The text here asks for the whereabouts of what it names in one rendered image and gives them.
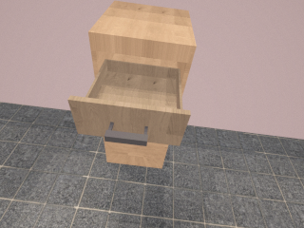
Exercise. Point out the drawer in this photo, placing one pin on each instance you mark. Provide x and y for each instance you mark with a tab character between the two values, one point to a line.
133	96

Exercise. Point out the cabinet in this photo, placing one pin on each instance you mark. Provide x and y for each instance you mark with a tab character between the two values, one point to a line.
148	35

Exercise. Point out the handle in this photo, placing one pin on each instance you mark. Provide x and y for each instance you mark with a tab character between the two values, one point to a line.
113	136

